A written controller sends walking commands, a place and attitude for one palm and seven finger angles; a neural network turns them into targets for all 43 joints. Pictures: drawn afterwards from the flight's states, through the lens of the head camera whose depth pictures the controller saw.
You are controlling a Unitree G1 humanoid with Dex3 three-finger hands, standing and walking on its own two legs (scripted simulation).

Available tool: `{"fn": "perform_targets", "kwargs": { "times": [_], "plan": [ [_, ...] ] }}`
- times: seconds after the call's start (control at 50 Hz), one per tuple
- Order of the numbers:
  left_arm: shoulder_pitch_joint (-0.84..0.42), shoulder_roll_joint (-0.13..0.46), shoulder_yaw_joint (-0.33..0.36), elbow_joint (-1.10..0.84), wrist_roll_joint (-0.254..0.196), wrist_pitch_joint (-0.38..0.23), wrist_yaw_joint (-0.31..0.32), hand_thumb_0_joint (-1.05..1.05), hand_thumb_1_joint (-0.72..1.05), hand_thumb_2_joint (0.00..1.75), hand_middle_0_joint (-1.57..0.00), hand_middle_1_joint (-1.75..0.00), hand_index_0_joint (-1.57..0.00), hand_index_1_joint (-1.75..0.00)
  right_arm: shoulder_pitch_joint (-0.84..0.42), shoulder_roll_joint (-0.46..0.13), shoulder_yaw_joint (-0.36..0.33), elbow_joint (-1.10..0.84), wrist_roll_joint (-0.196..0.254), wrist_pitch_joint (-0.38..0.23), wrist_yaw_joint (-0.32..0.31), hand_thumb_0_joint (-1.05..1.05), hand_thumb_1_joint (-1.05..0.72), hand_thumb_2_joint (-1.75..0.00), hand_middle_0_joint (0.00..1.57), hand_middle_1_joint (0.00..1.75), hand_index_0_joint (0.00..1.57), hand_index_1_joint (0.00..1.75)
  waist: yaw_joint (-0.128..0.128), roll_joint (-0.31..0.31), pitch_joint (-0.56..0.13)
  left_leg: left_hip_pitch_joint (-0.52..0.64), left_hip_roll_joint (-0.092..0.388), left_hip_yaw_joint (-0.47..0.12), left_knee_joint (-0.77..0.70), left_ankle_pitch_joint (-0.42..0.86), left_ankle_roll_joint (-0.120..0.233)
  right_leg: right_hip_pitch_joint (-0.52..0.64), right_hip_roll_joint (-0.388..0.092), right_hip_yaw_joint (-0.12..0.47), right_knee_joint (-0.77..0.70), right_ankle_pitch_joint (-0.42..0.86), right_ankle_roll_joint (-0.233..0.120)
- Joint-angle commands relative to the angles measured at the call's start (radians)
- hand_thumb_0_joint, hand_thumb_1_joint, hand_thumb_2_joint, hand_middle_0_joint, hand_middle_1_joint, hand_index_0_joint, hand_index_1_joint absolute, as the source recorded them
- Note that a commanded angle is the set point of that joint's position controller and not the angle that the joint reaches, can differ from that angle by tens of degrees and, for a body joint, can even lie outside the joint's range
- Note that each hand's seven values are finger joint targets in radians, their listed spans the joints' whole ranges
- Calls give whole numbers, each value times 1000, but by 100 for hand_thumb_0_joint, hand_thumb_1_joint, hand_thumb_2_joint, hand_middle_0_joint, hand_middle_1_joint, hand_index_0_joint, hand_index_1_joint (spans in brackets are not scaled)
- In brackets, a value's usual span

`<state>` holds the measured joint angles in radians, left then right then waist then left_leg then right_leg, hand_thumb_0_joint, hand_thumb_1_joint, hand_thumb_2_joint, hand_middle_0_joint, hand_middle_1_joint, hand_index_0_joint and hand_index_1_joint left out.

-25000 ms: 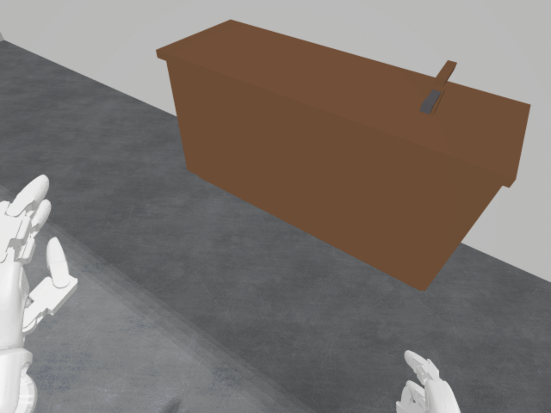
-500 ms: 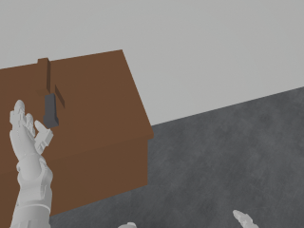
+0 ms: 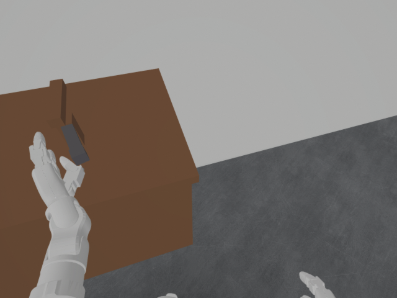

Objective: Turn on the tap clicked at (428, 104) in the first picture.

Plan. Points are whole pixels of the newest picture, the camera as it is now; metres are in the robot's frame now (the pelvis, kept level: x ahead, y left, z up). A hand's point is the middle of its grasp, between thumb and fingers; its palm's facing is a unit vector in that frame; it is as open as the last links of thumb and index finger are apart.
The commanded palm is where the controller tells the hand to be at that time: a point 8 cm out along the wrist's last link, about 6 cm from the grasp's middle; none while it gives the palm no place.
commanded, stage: push the lever round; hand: left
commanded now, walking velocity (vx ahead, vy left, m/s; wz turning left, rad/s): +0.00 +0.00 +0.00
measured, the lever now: (79, 155) +0.39 +0.27 +0.06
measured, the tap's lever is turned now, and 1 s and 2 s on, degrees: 15 38 68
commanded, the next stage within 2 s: none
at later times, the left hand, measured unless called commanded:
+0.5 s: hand (97, 164) +0.37 +0.23 +0.06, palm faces +0.70 -0.71 -0.08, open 7.5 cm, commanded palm +0.32 +0.25 +0.06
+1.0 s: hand (111, 156) +0.39 +0.21 +0.06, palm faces +0.77 -0.64 -0.08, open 7.5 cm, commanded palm +0.34 +0.22 +0.06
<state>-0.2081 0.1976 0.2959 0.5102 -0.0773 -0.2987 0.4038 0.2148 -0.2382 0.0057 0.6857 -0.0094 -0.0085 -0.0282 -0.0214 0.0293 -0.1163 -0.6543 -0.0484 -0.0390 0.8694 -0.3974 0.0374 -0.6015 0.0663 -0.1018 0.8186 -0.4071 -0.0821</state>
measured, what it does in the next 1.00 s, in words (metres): stands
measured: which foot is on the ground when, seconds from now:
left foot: down 0.00-1.00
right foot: down 0.00-1.00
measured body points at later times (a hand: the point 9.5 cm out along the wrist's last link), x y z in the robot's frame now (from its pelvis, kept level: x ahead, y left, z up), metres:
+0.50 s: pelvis +0.00 +0.00 +0.00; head +0.04 +0.00 +0.45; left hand +0.32 +0.26 +0.07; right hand +0.14 -0.25 -0.11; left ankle +0.02 +0.09 -0.70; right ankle +0.00 -0.07 -0.70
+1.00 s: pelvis +0.00 -0.01 +0.00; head +0.03 -0.01 +0.45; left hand +0.34 +0.24 +0.07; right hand +0.13 -0.25 -0.12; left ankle +0.02 +0.09 -0.70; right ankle +0.00 -0.07 -0.70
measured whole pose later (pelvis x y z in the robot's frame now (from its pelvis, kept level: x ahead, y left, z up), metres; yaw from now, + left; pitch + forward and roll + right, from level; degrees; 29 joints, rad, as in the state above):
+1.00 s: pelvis +0.00 -0.01 +0.00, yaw +1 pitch +11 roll -1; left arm -0.42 0.05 0.25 0.67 0.06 -0.23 0.79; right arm 0.18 -0.20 -0.01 0.73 -0.05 0.04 0.01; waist -0.04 0.02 -0.14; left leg -0.68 -0.05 -0.05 0.88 -0.39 0.03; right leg -0.63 0.06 -0.12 0.83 -0.41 -0.09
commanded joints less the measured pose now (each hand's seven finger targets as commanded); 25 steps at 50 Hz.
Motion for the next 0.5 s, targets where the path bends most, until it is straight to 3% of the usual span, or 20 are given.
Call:
{"fn": "perform_targets", "kwargs": {
  "times": [0.0, 0.08, 0.1, 0.18, 0.22, 0.28, 0.3, 0.38, 0.4, 0.46, 0.48],
  "plan": [
    [-314, 136, -19, -234, 37, -66, 32, 0, 90, 90, -15, -15, -15, -15, -37, -138, -49, -115, -5, -39, -9, 0, -90, -90, 20, 30, 20, 30, -25, 12, -264, 159, 29, -48, -103, 223, -12, 122, -45, 106, -123, 258, 54],
    [-329, 139, -19, -226, 59, -60, 67, 0, 90, 90, -15, -15, -15, -15, -42, -138, -51, -109, -6, -33, -10, 0, -90, -90, 20, 30, 20, 30, -24, 26, -251, 153, 32, -50, -106, 213, -15, 114, -45, 109, -128, 242, 50],
    [-343, 102, -51, -225, 60, -58, 74, 0, 90, 90, -15, -15, -15, -15, -45, -135, -50, -111, -8, -33, -7, 0, -90, -90, 20, 30, 20, 30, -33, 22, -251, 160, 31, -51, -107, 207, -14, 106, -46, 105, -128, 234, 52],
    [-329, 114, -27, -213, 77, -47, 116, 0, 90, 90, -15, -15, -15, -15, -46, -136, -54, -107, -12, -29, -6, 0, -90, -90, 20, 30, 20, 30, -18, 26, -263, 159, 30, -51, -105, 220, -17, 118, -46, 107, -128, 243, 49],
    [-350, 81, -55, -216, 84, -43, 133, 0, 90, 90, -15, -15, -15, -15, -48, -131, -56, -108, -13, -26, -3, 0, -90, -90, 20, 30, 20, 30, -25, 8, -274, 162, 30, -48, -101, 233, -16, 124, -48, 105, -125, 260, 51],
    [-325, 108, -20, -206, 95, -32, 161, 0, 90, 90, -15, -15, -15, -15, -49, -132, -57, -105, -15, -17, -2, 0, -90, -90, 20, 30, 20, 30, -13, 10, -274, 150, 31, -48, -101, 243, -19, 140, -49, 107, -125, 273, 49],
    [-364, 63, -66, -220, 98, -33, 166, 0, 90, 90, -15, -15, -15, -15, -54, -126, -55, -109, -16, -15, 0, 0, -90, -90, 20, 30, 20, 30, -28, 4, -282, 162, 30, -44, -98, 252, -17, 137, -52, 106, -124, 287, 52],
    [-349, 54, -66, -223, 116, -26, 200, 0, 90, 90, -15, -15, -15, -15, -53, -125, -61, -105, -20, -10, 4, 0, -90, -90, 20, 30, 20, 30, -16, 21, -284, 174, 35, -52, -97, 275, -27, 133, -48, 101, -117, 291, 46],
    [-364, 17, -98, -231, 118, -24, 207, 0, 90, 90, -15, -15, -15, -15, -59, -120, -59, -107, -20, -11, 8, 0, -90, -90, 20, 30, 20, 30, -23, 35, -283, 183, 34, -51, -96, 279, -26, 124, -50, 96, -115, 292, 46],
    [-369, 21, -84, -199, 120, -15, 233, 0, 90, 90, -15, -15, -15, -15, -67, -120, -60, -105, -22, -8, 9, 0, -90, -90, 20, 30, 20, 30, -25, -24, -269, 148, 33, -47, -91, 251, -19, 135, -52, 102, -124, 283, 51],
    [-377, 51, -54, -197, 125, -12, 243, 0, 90, 90, -15, -15, -15, -15, -67, -122, -61, -98, -22, -4, 6, 0, -90, -90, 20, 30, 20, 30, -20, -16, -264, 148, 34, -50, -95, 245, -22, 134, -52, 102, -127, 273, 49]
  ]
}}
